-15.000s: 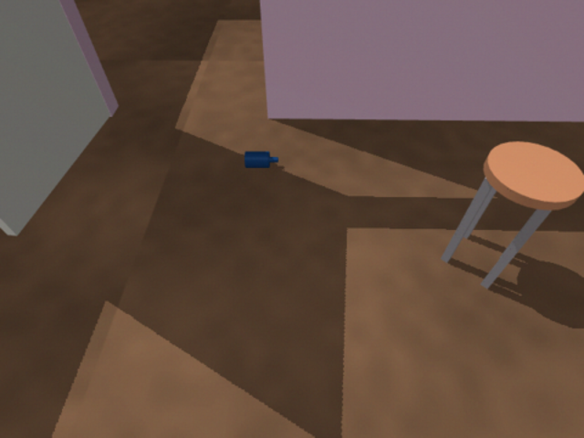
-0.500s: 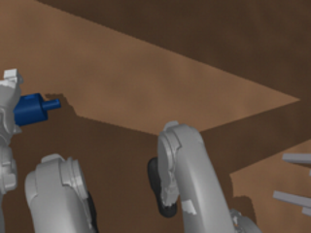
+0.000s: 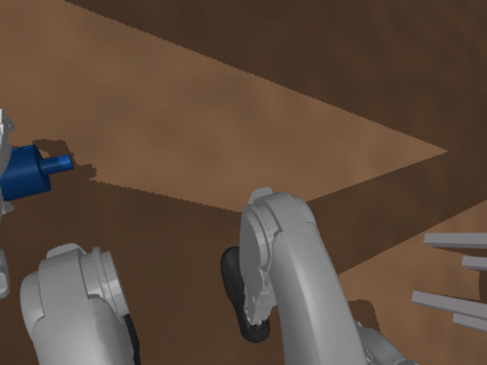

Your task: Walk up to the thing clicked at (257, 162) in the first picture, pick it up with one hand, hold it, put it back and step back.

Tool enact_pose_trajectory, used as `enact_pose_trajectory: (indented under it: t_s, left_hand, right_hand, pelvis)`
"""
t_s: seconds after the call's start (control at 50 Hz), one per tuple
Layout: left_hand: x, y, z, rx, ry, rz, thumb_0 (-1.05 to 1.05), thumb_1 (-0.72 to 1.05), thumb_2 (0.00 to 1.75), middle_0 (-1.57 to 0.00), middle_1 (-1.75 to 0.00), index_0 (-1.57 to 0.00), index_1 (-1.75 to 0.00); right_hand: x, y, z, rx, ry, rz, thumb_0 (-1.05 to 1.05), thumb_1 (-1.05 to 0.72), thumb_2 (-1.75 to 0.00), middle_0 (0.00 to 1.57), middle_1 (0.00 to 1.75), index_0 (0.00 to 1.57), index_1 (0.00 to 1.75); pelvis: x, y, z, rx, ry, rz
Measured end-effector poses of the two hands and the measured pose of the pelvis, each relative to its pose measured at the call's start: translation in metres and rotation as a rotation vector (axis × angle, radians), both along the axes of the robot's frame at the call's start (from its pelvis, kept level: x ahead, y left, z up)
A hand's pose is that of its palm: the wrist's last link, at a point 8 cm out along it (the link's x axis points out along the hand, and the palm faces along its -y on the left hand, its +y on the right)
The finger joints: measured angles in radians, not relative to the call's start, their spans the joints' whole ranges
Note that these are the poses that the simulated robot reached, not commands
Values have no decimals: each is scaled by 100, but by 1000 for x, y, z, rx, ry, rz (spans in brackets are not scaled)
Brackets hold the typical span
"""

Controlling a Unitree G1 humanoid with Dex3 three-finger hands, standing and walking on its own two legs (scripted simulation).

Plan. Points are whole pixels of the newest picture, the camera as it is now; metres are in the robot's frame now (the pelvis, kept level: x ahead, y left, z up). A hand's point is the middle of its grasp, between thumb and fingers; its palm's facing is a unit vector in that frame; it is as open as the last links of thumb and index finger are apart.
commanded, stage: rest palm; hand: left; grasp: from above
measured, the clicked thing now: (16, 173) +0.45 +0.25 -0.26
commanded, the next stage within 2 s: close in 0.10 s
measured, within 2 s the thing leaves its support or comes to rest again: neither
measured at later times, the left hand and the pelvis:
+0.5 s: hand out of the picture +0.43 +0.27 -0.24, palm faces -0.47 -0.12 -0.88, open 12.6 cm; pelvis +0.00 +0.00 -0.01, yaw -2 degrees
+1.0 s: hand (0, 179) +0.44 +0.27 -0.25, palm faces -0.47 -0.13 -0.87, open 11.3 cm; pelvis -0.01 +0.00 -0.01, yaw -2 degrees
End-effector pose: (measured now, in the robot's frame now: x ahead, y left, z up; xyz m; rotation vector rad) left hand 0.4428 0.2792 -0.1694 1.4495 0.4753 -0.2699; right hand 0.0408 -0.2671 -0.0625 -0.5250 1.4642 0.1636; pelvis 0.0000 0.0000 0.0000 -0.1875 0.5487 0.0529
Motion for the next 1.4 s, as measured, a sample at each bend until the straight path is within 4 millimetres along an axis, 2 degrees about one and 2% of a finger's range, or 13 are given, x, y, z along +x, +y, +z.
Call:
enact_pose_trajectory:
  t_s: [0.08,0.2,0.4,0.62,0.88,1.06,1.4]
  left_hand:
    - [-1,4,-4,-1,7,34,0,-47,101,-9,-102,-9,-102]
    - [-5,9,-10,0,28,53,0,-46,100,-9,-103,-9,-102]
    - [-4,3,-13,-11,23,4,0,-35,98,-16,-104,-17,-103]
    - [-1,-7,-18,1,6,-12,0,-25,91,-23,-101,-25,-98]
    - [2,-4,-20,9,13,37,0,-17,81,-33,-93,-35,-90]
    - [-2,-3,-19,-1,26,33,0,-10,76,-40,-88,-42,-86]
    - [-3,-2,-18,0,11,7,0,-9,69,-47,-77,-48,-75]
  right_hand:
    - [0,-1,2,0,-7,9,0,-90,-89,20,30,20,30]
    - [-13,-1,4,3,23,1,0,-90,-90,20,30,20,30]
    - [-29,8,5,25,62,-10,0,-90,-89,20,30,20,30]
    - [-26,9,7,33,30,32,0,-90,-89,20,30,20,30]
    - [-21,4,9,45,21,67,0,-90,-90,20,30,20,30]
    - [-23,8,9,59,29,68,0,-90,-90,20,30,20,30]
    - [-22,8,14,43,25,73,0,-90,-90,20,30,20,30]
  pelvis:
    - [-1,1,-2,-4,-11,0]
    - [-3,1,-4,-10,-25,-1]
    - [-3,2,-4,-18,-36,-10]
    - [-7,3,-7,-27,-55,-18]
    - [-7,2,-7,-28,-61,-20]
    - [-7,1,-4,-29,-62,-20]
    - [-9,3,-3,-35,-63,-20]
